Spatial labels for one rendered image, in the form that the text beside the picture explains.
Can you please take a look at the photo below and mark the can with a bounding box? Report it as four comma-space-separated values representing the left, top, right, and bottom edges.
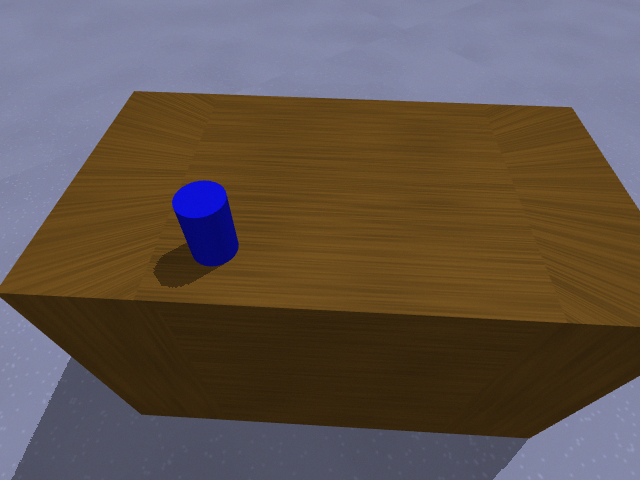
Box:
172, 181, 239, 266

